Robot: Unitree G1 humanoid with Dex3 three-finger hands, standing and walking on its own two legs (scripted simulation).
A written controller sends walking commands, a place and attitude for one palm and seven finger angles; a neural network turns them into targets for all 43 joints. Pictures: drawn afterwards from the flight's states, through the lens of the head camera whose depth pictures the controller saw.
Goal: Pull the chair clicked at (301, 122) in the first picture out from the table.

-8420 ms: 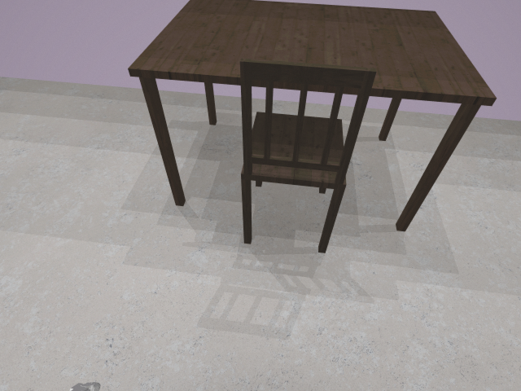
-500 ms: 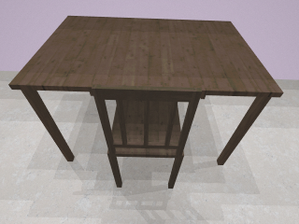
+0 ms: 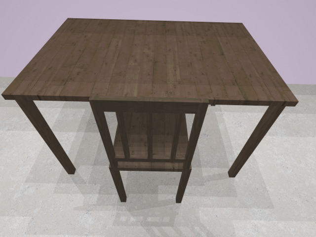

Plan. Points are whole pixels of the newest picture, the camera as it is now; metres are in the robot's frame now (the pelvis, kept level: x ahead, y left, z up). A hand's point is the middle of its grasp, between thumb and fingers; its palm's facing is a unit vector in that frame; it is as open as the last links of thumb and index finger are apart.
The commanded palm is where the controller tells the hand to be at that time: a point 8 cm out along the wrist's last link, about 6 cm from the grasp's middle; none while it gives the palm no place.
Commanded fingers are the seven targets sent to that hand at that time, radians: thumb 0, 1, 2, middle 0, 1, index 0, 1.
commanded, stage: look again from close up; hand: left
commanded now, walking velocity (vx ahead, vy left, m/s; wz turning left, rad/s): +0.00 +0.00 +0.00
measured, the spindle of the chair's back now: (149, 137) +0.47 +0.06 -0.10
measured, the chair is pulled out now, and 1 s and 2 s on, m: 0.00 0.00 0.00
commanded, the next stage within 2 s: none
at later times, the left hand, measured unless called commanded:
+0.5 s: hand out of the picture -0.01 +0.15 -0.18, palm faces +0.02 -0.99 -0.17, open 7.4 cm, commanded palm none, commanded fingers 0.00 0.90 0.90 -0.20 -0.30 -0.20 -0.30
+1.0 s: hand out of the picture +0.00 +0.14 -0.18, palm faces +0.03 -0.99 -0.17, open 7.4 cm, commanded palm none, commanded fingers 0.00 0.90 0.90 -0.20 -0.30 -0.20 -0.30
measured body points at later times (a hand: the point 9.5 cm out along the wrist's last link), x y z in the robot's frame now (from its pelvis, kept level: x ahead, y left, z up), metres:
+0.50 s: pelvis +0.01 -0.01 +0.00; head +0.01 -0.01 +0.45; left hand -0.01 +0.20 -0.16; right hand +0.00 -0.22 -0.16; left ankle -0.02 +0.07 -0.74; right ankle +0.02 -0.14 -0.74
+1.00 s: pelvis +0.02 -0.01 +0.00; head +0.02 -0.01 +0.45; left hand +0.00 +0.20 -0.16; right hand +0.01 -0.22 -0.16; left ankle -0.02 +0.07 -0.74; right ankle +0.02 -0.14 -0.74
